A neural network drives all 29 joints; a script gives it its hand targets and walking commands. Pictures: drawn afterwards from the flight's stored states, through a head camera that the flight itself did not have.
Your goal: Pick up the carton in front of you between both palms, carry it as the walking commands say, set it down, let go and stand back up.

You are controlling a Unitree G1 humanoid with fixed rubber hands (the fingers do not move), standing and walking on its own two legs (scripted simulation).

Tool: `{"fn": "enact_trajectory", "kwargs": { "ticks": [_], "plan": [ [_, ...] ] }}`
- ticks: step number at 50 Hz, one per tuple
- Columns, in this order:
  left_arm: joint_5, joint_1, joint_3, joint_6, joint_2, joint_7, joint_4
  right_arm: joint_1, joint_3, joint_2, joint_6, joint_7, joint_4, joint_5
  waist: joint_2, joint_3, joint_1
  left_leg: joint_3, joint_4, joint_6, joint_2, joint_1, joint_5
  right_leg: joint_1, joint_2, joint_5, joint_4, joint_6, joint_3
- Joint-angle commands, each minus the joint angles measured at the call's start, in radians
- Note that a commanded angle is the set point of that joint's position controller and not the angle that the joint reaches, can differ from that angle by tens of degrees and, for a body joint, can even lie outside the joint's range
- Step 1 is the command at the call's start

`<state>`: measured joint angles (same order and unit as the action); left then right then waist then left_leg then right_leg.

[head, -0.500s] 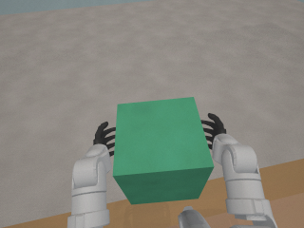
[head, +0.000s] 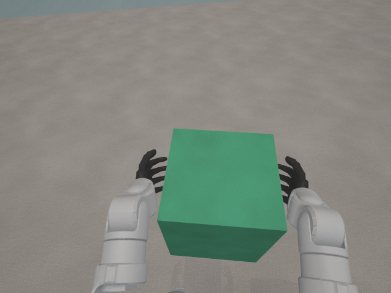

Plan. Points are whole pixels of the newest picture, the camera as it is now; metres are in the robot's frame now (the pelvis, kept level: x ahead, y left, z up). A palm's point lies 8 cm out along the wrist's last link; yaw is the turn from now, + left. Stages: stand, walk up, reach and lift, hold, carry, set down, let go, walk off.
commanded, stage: carry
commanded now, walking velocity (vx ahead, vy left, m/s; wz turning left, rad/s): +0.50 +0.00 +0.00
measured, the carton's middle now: (217, 199) +0.34 +0.01 +0.01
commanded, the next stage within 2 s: none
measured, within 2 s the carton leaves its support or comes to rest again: neither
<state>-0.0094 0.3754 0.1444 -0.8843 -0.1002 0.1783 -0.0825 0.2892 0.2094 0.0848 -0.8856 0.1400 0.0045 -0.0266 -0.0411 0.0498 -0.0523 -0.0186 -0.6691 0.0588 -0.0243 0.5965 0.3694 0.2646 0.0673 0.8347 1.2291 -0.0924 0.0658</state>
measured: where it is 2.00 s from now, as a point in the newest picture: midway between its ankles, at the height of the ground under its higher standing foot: (216, 160)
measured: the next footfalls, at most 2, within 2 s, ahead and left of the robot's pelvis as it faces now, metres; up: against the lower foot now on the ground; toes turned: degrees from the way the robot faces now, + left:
left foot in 0.04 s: +0.16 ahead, +0.08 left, -0.16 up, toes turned +1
right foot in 0.46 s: +0.55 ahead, -0.07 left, -0.33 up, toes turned -3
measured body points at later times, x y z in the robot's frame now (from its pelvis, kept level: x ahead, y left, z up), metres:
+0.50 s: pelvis +0.40 -0.01 -0.21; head +0.39 -0.01 +0.24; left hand +0.72 +0.15 -0.12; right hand +0.73 -0.15 -0.12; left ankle +0.17 +0.08 -0.72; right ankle +0.52 -0.07 -0.94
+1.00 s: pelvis +0.75 +0.03 -0.22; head +0.78 +0.04 +0.23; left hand +1.09 +0.18 -0.15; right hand +1.07 -0.13 -0.15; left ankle +0.85 +0.10 -0.94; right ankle +0.59 -0.07 -0.85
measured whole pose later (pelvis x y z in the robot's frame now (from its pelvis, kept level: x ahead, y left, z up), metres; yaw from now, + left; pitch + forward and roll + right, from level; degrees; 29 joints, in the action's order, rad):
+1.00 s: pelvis +0.75 +0.03 -0.22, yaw -2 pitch +4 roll +0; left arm 0.00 0.30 0.15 -0.92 -0.07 0.15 0.07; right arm 0.29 0.15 0.11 -0.91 0.14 0.08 -0.04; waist 0.01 0.03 0.02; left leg -0.16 -0.50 0.09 0.01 0.45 -0.12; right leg 0.32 0.01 0.44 1.13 -0.01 0.03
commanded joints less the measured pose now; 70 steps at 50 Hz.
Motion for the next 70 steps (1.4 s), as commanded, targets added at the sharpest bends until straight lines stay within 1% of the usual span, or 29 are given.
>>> {"fn": "enact_trajectory", "kwargs": {
  "ticks": [1, 2, 3, 4, 6, 7, 9, 11, 12, 13, 15, 20, 23, 24, 25, 26, 27, 28, 30, 32, 39, 42, 44, 45, 46, 47, 51, 61, 70],
  "plan": [
    [-0.179, 0.429, -0.565, 0.002, -0.746, -0.101, 0.104, 0.569, -0.649, 0.718, 0.003, -0.047, 0.09, 0.201, 0.067, 0.387, 0.244, -0.163, 0.079, 0.016, 0.109, -0.629, -0.044, 0.118, -0.14, -1.207, 0.284, 0.002, -0.014],
    [-0.15, 0.454, -0.547, -0.004, -0.715, -0.09, 0.108, 0.519, -0.635, 0.696, -0.011, -0.047, 0.037, 0.189, -0.086, 0.257, 0.31, -0.125, 0.249, 0.046, 0.049, -0.647, -0.03, 0.215, -0.01, -0.657, 0.646, 0.034, 0.051],
    [-0.129, 0.45, -0.514, -0.015, -0.672, -0.075, 0.115, 0.525, -0.646, 0.675, -0.022, -0.043, 0.018, 0.211, -0.171, 0.213, 0.212, 0.177, -0.032, 0.128, -0.119, -0.864, 0.387, 0.601, 0.08, -0.07, 0.839, 0.066, -0.053],
    [-0.093, 0.374, -0.459, -0.032, -0.607, -0.056, 0.092, 0.52, -0.669, 0.676, -0.031, -0.038, 0.003, 0.249, -0.16, 0.276, 0.154, 0.455, 0.021, 0.212, -0.228, -0.901, 0.278, 0.713, 0.039, -0.123, 0.766, 0.055, -0.109],
    [-0.031, 0.317, -0.382, -0.047, -0.581, -0.026, 0.012, 0.584, -0.676, 0.689, -0.036, -0.034, 0.019, 0.301, 0.029, 0.29, 0.172, 0.613, 0.045, 0.272, -0.274, -0.773, -0.317, 0.783, -0.065, -0.163, 0.508, 0.053, -0.182],
    [-0.036, 0.339, -0.389, -0.041, -0.61, -0.03, 0.062, 0.654, -0.698, 0.731, -0.028, -0.043, 0.062, 0.344, 0.018, 0.272, 0.144, 0.732, -0.011, 0.304, -0.309, -0.709, -0.304, 0.845, -0.087, -0.226, 0.41, 0.05, -0.24],
    [-0.047, 0.413, -0.398, -0.024, -0.663, -0.047, 0.094, 0.745, -0.732, 0.816, -0.022, -0.073, 0.079, 0.404, 0.093, 0.222, 0.113, 0.572, 0.051, 0.26, -0.253, -0.421, -0.321, 0.653, -0.117, -0.425, 0.103, 0.079, -0.17],
    [-0.067, 0.479, -0.448, -0.002, -0.733, -0.065, 0.113, 0.784, -0.743, 0.884, -0.003, -0.093, 0.068, 0.401, -0.003, 0.186, 0.132, 0.489, 0.077, 0.244, -0.204, -0.27, -0.344, 0.512, -0.104, -0.554, -0.04, 0.095, -0.095],
    [-0.086, 0.504, -0.494, 0.007, -0.761, -0.071, 0.14, 0.755, -0.745, 0.902, 0.002, -0.098, 0.05, 0.386, -0.047, 0.259, 0.127, 0.425, 0.008, 0.217, -0.186, -0.357, -0.307, 0.525, -0.101, -0.743, 0.037, 0.066, -0.075],
    [-0.113, 0.501, -0.521, 0.015, -0.769, -0.08, 0.167, 0.721, -0.729, 0.889, 0.009, -0.102, 0.051, 0.39, -0.019, 0.256, 0.151, 0.364, -0.105, 0.176, -0.1, -0.458, -0.46, 0.634, -0.133, -0.94, -0.137, 0.048, -0.134],
    [-0.146, 0.526, -0.57, 0.024, -0.788, -0.088, 0.204, 0.649, -0.712, 0.878, 0.02, -0.099, 0.035, 0.354, 0.024, 0.247, 0.191, 0.26, -0.155, 0.142, -0.034, -0.452, -0.562, 0.536, -0.096, -1.157, -0.408, 0.041, -0.057],
    [-0.15, 0.462, -0.607, 0.012, -0.697, -0.087, 0.233, 0.493, -0.673, 0.785, 0.025, -0.078, 0.032, 0.277, -0.084, 0.166, 0.179, 0.118, -0.278, 0.103, 0.013, -0.407, -0.593, 0.163, -0.07, -1.309, -0.795, 0.038, 0.038],
    [-0.139, 0.365, -0.568, -0.011, -0.622, -0.077, 0.198, 0.492, -0.671, 0.715, 0.004, -0.054, 0.061, 0.249, 0.009, 0.237, -0.001, 0.039, -0.739, 0.065, 0.009, -0.407, -0.284, -0.154, -0.1, -1.204, -0.926, 0.011, 0.055],
    [-0.146, 0.393, -0.551, -0.017, -0.586, -0.075, 0.212, 0.509, -0.667, 0.708, -0.006, -0.046, 0.07, 0.242, 0.195, 0.296, 0.007, -0.015, -1.001, 0.033, 0.088, -0.105, -0.893, -0.436, -0.236, -1.516, -0.673, -0.04, -0.042],
    [-0.154, 0.361, -0.553, -0.026, -0.577, -0.067, 0.169, 0.48, -0.63, 0.681, -0.017, -0.035, 0.065, 0.235, 0.308, 0.433, 0.008, 0.059, -1.141, -0.003, 0.095, 0.251, -1.12, -0.782, -0.381, -1.708, -0.457, -0.152, -0.311],
    [-0.174, 0.33, -0.545, -0.025, -0.586, -0.061, 0.153, 0.47, -0.626, 0.671, -0.024, -0.022, 0.085, 0.241, 0.339, 0.533, -0.057, 0.07, -1.175, -0.001, 0.076, 0.376, -1.071, -0.835, -0.441, -1.266, -0.56, -0.248, -0.527],
    [-0.19, 0.322, -0.551, -0.022, -0.635, -0.063, 0.16, 0.503, -0.627, 0.668, -0.022, -0.014, 0.126, 0.236, 0.243, 0.518, -0.065, 0.081, -1.128, 0.001, 0.047, 0.393, -1.042, -0.711, -0.452, -0.873, -0.698, -0.28, -0.647],
    [-0.212, 0.372, -0.57, -0.018, -0.678, -0.071, 0.2, 0.533, -0.624, 0.678, -0.017, -0.009, 0.134, 0.223, 0.072, 0.46, -0.05, 0.112, -1.0, -0.001, 0.014, 0.396, -0.852, -0.611, -0.425, -0.847, -0.711, -0.24, -0.621],
    [-0.265, 0.471, -0.618, -0.003, -0.737, -0.091, 0.243, 0.54, -0.608, 0.721, -0.001, -0.017, 0.113, 0.212, 0.016, 0.363, -0.015, 0.076, -0.839, -0.018, -0.029, 0.297, -0.804, -0.331, -0.415, -0.942, -0.734, -0.224, -0.53],
    [-0.298, 0.514, -0.664, 0.014, -0.805, -0.116, 0.24, 0.523, -0.612, 0.756, 0.014, -0.028, 0.112, 0.186, 0.109, 0.349, 0.008, 0.05, -0.73, -0.022, -0.04, 0.254, -0.793, -0.246, -0.367, -0.865, -0.782, -0.209, -0.456],
    [-0.262, 0.432, -0.69, 0.043, -0.819, -0.156, 0.196, 0.488, -0.678, 0.791, 0.05, -0.065, 0.12, 0.165, 0.162, 0.293, -0.024, -0.071, -0.104, -0.005, 0.011, 0.115, -0.445, -0.282, -0.211, -1.236, -0.778, -0.107, -0.152],
    [-0.22, 0.398, -0.679, 0.04, -0.812, -0.149, 0.204, 0.466, -0.693, 0.779, 0.04, -0.075, 0.142, 0.159, 0.175, 0.287, 0.03, -0.151, 0.164, -0.016, 0.062, -0.134, -0.316, -0.317, -0.231, -1.406, -0.784, -0.024, -0.083],
    [-0.199, 0.389, -0.673, 0.026, -0.773, -0.138, 0.241, 0.448, -0.696, 0.761, 0.028, -0.078, 0.145, 0.178, 0.15, 0.382, 0.069, -0.209, 0.264, -0.018, 0.098, -0.444, -0.274, -0.289, -0.198, -1.463, -0.544, 0.031, 0.022],
    [-0.187, 0.402, -0.663, 0.013, -0.744, -0.131, 0.249, 0.435, -0.688, 0.75, 0.016, -0.079, 0.14, 0.177, 0.096, 0.43, 0.085, -0.067, 0.245, 0.0, -0.009, -0.638, -0.266, -0.149, -0.186, -1.208, -0.375, 0.058, 0.031],
    [-0.181, 0.365, -0.66, -0.01, -0.737, -0.125, 0.242, 0.419, -0.676, 0.702, 0.001, -0.072, 0.131, 0.17, -0.128, 0.535, 0.067, 0.369, 0.189, 0.139, -0.326, -0.9, -0.073, 0.119, -0.105, -0.66, -0.159, 0.105, 0.024],
    [-0.189, 0.342, -0.639, -0.026, -0.71, -0.12, 0.248, 0.403, -0.678, 0.705, -0.013, -0.068, 0.134, 0.179, -0.244, 0.555, 0.08, 0.613, 0.319, 0.245, -0.388, -0.963, -0.214, 0.3, 0.003, -0.343, 0.05, 0.107, -0.045],
    [-0.181, 0.362, -0.634, -0.077, -0.779, -0.119, 0.28, 0.47, -0.734, 0.801, -0.068, -0.104, 0.224, 0.247, -0.008, 0.368, 0.069, 0.32, 0.391, 0.127, -0.294, -0.744, -0.205, 0.382, -0.137, -0.469, -0.121, 0.082, -0.081],
    [-0.182, 0.163, -0.746, -0.206, -0.884, -0.17, 0.461, 0.238, -0.774, 0.85, -0.207, -0.186, 0.385, 0.267, -0.118, 0.238, 0.068, 0.027, 0.487, 0.064, -0.2, -0.707, -0.161, 0.402, -0.143, -0.717, -0.531, 0.13, 0.057],
    [-0.247, 0.05, -0.769, -0.309, -0.867, -0.225, 0.618, 0.116, -0.791, 0.846, -0.3, -0.202, 0.534, 0.25, -0.104, 0.167, 0.055, -0.1, 0.31, 0.009, -0.185, -0.669, 0.076, 0.082, -0.074, -0.82, -0.811, 0.07, 0.179]
  ]
}}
